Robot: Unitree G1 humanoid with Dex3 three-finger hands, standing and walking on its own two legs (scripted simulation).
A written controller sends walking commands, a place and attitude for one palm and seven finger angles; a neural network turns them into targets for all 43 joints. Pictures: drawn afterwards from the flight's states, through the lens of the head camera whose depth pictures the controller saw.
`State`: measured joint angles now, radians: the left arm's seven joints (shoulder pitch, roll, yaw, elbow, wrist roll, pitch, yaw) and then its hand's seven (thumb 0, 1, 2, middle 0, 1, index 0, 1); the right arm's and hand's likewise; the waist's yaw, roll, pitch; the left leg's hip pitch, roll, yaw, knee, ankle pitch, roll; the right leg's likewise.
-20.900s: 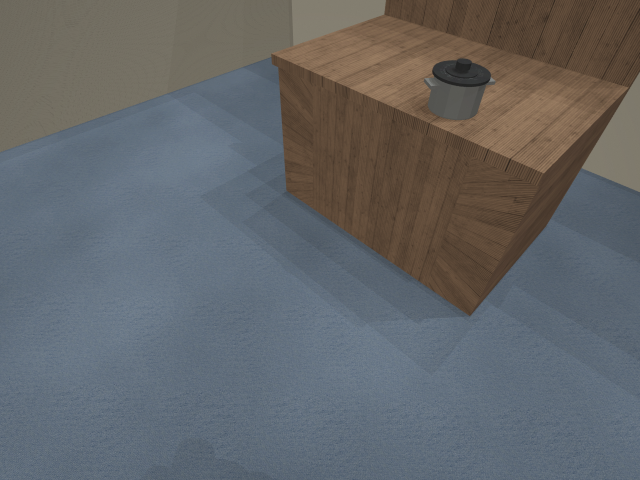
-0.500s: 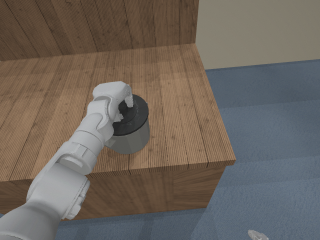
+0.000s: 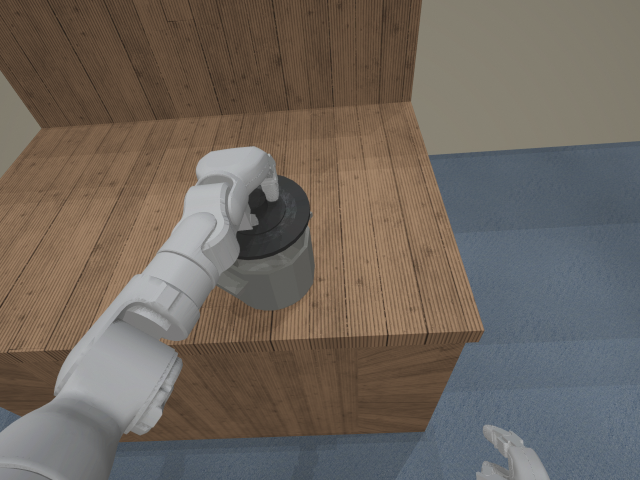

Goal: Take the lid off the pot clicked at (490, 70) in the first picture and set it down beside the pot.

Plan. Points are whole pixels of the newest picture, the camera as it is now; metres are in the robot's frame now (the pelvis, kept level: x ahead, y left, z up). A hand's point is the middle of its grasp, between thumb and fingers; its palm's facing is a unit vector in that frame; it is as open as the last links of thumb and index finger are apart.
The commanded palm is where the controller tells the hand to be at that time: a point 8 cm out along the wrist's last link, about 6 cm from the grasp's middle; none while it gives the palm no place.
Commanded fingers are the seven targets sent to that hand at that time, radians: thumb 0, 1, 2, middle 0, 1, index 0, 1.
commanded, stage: lift the lid straight up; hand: left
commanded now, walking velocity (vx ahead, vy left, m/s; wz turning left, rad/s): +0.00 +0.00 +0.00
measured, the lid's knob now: (253, 202) +0.47 +0.11 +0.10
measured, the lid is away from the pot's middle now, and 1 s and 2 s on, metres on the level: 0.00 0.02 0.09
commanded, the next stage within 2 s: move the lid sideways beside the pot in 1.18 s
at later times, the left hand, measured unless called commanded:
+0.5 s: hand (244, 177) +0.45 +0.10 +0.16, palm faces -0.21 -0.05 -0.98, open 7.1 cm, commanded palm +0.44 +0.11 +0.23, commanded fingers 0.00 0.72 0.90 -1.02 -1.08 -0.93 -1.02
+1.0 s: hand (241, 151) +0.45 +0.10 +0.20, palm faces -0.16 -0.04 -0.99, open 7.1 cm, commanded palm +0.43 +0.10 +0.27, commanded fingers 0.00 0.72 0.90 -1.02 -1.08 -0.93 -1.02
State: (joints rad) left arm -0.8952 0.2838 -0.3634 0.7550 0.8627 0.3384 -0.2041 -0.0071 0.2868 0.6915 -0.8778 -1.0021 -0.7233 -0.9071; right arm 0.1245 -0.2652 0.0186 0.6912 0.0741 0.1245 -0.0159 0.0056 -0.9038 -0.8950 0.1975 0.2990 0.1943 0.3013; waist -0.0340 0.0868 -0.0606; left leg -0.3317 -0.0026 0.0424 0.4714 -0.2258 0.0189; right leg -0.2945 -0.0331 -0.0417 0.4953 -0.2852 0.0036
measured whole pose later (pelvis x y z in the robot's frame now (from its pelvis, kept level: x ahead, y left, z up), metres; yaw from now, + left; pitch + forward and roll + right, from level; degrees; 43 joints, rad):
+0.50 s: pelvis +0.00 +0.00 +0.00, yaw +0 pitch +4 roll +1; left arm -1.01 0.31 -0.35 0.78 0.86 0.33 -0.26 -0.01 0.29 0.69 -0.90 -1.01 -0.72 -0.90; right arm 0.17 -0.27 0.03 0.72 0.07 0.08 -0.03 0.01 -0.90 -0.89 0.20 0.30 0.19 0.30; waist -0.05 0.09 -0.05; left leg -0.32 -0.01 0.05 0.44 -0.21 0.02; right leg -0.29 -0.04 -0.04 0.48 -0.27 0.01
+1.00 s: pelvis -0.01 +0.00 +0.00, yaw +1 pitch +4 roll +1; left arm -1.10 0.29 -0.38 0.74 0.87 0.39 -0.33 -0.01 0.30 0.70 -0.91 -1.02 -0.71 -0.90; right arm 0.10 -0.27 0.04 0.70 0.07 0.08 -0.01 0.01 -0.90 -0.90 0.20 0.30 0.19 0.30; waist -0.02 0.09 -0.05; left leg -0.30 -0.02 0.03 0.44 -0.20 0.02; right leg -0.27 -0.05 -0.05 0.48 -0.28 0.01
